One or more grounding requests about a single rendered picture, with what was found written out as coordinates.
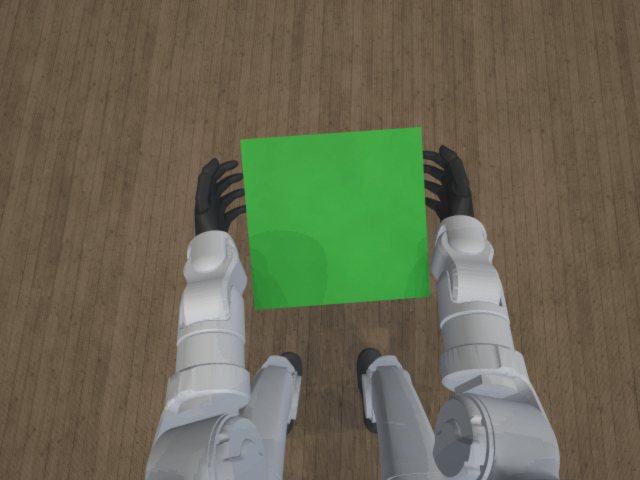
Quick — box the right robot forearm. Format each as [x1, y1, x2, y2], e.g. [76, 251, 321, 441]
[430, 215, 560, 468]

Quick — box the robot right shin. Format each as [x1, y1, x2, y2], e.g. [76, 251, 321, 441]
[368, 355, 412, 420]

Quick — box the robot left thigh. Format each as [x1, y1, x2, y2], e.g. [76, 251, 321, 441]
[239, 365, 302, 480]

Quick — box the carton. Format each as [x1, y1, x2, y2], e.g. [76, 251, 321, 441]
[240, 127, 430, 310]

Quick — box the right robot upper arm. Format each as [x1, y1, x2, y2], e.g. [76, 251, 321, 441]
[433, 392, 572, 480]

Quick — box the right robot hand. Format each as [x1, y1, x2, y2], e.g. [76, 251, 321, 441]
[423, 145, 474, 223]

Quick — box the left robot forearm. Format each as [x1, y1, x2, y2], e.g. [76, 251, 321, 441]
[145, 230, 251, 480]

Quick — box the left robot upper arm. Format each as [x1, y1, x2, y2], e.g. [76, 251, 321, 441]
[146, 413, 269, 480]

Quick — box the left robot hand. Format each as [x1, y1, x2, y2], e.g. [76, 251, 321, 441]
[195, 158, 246, 236]

